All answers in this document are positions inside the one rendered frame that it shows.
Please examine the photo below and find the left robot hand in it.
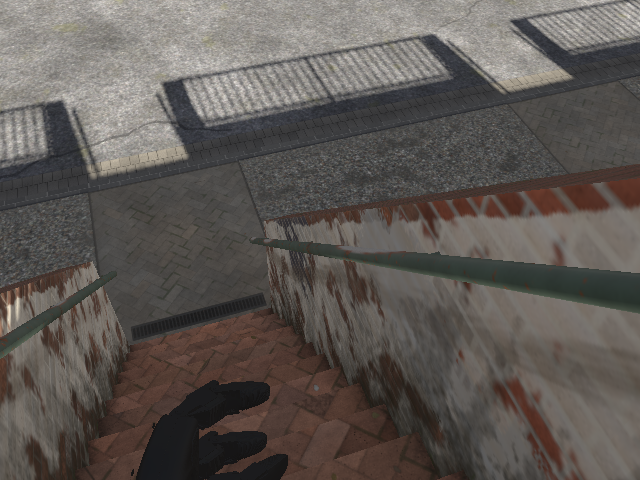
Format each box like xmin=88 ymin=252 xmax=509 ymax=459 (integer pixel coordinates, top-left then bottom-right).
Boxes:
xmin=131 ymin=380 xmax=288 ymax=480

